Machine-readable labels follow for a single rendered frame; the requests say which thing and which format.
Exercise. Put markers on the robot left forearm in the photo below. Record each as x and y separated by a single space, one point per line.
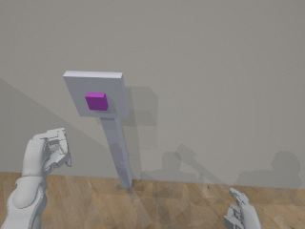
26 203

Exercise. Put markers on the robot right hand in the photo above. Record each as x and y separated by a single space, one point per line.
244 218

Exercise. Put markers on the panel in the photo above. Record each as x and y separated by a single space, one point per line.
112 85

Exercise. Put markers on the button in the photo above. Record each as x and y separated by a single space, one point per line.
97 101

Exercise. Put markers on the robot left hand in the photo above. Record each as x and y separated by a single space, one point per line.
40 159

